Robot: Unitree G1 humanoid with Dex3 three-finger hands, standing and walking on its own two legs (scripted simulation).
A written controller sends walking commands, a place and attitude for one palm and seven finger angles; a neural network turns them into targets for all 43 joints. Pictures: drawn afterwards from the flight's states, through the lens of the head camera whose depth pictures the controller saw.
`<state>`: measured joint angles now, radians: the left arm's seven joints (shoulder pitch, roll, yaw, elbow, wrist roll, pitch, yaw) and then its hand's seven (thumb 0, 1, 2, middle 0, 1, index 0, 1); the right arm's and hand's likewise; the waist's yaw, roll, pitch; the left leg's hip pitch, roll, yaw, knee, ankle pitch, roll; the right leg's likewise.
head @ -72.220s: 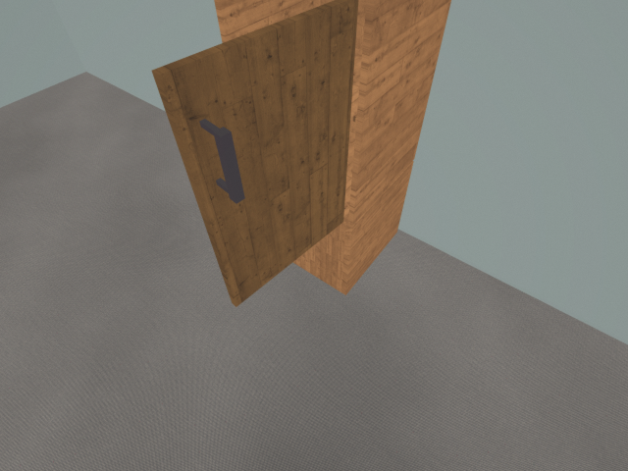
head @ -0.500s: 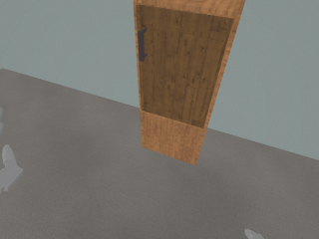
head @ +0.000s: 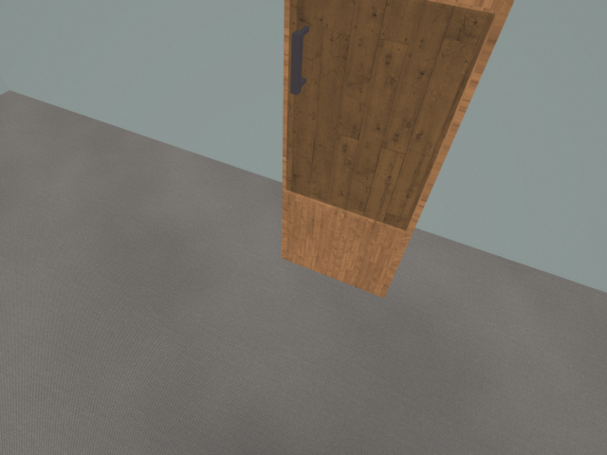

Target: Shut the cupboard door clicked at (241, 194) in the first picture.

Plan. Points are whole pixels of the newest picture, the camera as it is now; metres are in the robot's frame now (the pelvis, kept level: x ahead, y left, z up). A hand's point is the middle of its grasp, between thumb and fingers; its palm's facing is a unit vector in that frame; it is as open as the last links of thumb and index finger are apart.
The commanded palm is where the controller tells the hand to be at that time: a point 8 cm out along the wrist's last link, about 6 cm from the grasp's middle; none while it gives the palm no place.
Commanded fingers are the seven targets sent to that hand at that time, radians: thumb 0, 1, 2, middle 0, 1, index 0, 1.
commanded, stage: let the arm hang, fingers relaxed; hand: left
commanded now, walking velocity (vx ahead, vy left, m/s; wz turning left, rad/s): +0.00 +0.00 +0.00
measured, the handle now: (300, 60) +0.88 +0.07 +0.09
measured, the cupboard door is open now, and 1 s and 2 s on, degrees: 0 0 0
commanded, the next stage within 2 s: look to check the result in 0.62 s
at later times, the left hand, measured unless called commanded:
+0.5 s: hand out of the picture +0.00 +0.19 -0.18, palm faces -0.01 -0.98 -0.19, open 7.4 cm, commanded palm none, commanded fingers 0.00 0.90 0.90 -0.20 -0.30 -0.20 -0.30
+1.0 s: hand out of the picture -0.01 +0.18 -0.17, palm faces -0.01 -0.98 -0.20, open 7.4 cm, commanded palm none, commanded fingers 0.00 0.90 0.90 -0.20 -0.30 -0.20 -0.30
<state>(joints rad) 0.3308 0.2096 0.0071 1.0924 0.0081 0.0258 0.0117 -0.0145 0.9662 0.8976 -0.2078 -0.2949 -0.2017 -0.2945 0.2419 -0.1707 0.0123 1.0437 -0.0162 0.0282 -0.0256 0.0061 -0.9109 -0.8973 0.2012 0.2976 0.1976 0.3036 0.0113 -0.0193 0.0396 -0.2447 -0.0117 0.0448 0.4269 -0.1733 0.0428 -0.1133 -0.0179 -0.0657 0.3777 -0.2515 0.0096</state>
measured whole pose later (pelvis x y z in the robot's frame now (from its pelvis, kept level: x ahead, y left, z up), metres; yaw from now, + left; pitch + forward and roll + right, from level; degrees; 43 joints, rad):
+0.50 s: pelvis +0.00 +0.01 +0.00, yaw -2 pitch -2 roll +0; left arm 0.28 0.17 0.00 1.14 0.01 0.00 0.02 0.00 0.91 0.90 -0.20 -0.29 -0.20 -0.29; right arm 0.29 -0.17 -0.01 1.13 -0.01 0.01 -0.03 0.00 -0.90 -0.90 0.20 0.30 0.20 0.30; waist -0.01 0.00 0.01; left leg -0.19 -0.03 0.08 0.37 -0.15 0.06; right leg -0.09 -0.04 -0.03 0.38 -0.25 0.02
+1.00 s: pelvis +0.01 +0.00 +0.00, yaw -2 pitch -2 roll +0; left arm 0.29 0.17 0.00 1.17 0.01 0.00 0.02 0.00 0.91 0.90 -0.20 -0.29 -0.20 -0.29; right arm 0.25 -0.18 0.00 1.13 -0.01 0.01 -0.03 0.00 -0.90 -0.90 0.20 0.30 0.20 0.30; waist -0.01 0.00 0.04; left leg -0.18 -0.01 0.08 0.37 -0.16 0.04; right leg -0.07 -0.02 -0.03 0.35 -0.25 0.01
